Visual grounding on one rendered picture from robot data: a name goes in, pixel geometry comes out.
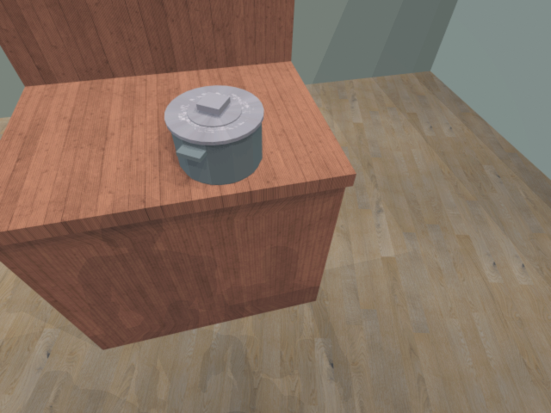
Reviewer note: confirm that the lid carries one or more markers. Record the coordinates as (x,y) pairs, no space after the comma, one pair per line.
(242,117)

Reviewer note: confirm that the pot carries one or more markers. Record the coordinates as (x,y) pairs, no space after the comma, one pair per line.
(220,164)

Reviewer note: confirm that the table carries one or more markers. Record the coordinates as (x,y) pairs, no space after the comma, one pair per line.
(96,214)

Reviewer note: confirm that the knob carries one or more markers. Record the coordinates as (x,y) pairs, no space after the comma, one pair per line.
(213,103)

